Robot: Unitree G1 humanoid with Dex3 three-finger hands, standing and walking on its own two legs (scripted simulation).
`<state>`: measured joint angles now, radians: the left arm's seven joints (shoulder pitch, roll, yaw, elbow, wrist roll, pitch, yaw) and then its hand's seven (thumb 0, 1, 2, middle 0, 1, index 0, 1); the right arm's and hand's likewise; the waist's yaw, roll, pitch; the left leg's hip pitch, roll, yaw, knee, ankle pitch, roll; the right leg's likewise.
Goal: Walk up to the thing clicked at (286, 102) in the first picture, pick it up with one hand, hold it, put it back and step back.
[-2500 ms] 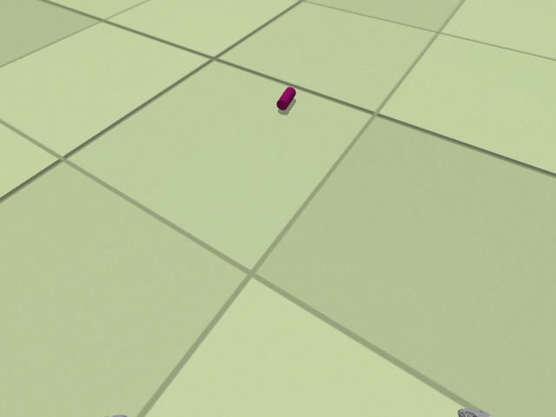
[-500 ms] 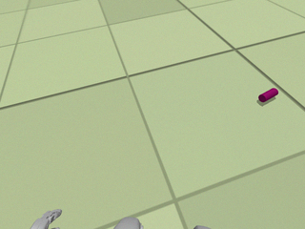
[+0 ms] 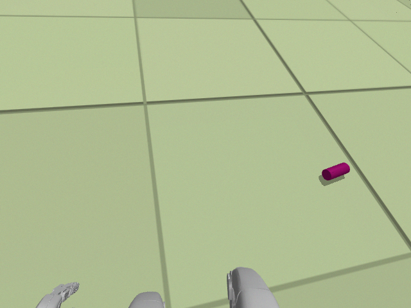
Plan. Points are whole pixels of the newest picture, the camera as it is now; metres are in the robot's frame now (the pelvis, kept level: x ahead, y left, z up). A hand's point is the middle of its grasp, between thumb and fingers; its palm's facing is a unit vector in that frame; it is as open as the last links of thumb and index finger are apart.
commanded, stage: walk up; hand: left
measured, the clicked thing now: (335, 171) +0.89 -0.89 -0.72
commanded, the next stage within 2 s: none
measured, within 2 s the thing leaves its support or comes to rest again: neither
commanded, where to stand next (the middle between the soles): +0.61 -1.25 m, yaw +23 degrees
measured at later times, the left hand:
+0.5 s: hand (177, 295) +0.15 +0.06 -0.12, palm faces +0.20 -0.90 -0.39, open 7.4 cm
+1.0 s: hand (258, 226) +0.31 -0.15 -0.15, palm faces +0.17 -0.91 -0.39, open 7.4 cm
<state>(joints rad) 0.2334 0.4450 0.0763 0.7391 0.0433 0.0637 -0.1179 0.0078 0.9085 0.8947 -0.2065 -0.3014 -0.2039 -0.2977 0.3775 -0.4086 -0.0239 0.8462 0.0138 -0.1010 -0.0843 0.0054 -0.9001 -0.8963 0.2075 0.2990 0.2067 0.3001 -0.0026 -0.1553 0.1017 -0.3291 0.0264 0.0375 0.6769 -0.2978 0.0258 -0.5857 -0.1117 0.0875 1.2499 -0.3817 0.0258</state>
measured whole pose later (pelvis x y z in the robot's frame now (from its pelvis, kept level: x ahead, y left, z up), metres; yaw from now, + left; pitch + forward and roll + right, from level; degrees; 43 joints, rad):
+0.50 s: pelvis +0.15 -0.24 +0.01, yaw +10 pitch -1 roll +0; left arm 0.30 0.45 0.11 0.75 0.05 0.05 -0.08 0.00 0.91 0.90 -0.21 -0.30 -0.20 -0.30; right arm 0.32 -0.42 -0.02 0.92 0.00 -0.09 -0.08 0.01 -0.90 -0.90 0.20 0.30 0.20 0.30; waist 0.09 -0.02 0.06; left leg -0.53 -0.01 0.09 0.86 -0.33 0.06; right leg -0.24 0.02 -0.17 0.59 -0.34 -0.09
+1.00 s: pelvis +0.27 -0.47 -0.03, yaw +14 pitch -1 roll -1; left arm 0.22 0.50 0.14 0.73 0.05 0.09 -0.11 0.00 0.91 0.90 -0.20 -0.30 -0.20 -0.30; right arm 0.37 -0.55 -0.06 0.89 -0.04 -0.07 -0.09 0.01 -0.89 -0.90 0.21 0.30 0.21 0.30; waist -0.03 -0.05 0.08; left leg -0.46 0.25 -0.13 0.84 -0.39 0.04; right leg -0.47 -0.08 0.02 0.89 -0.41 0.06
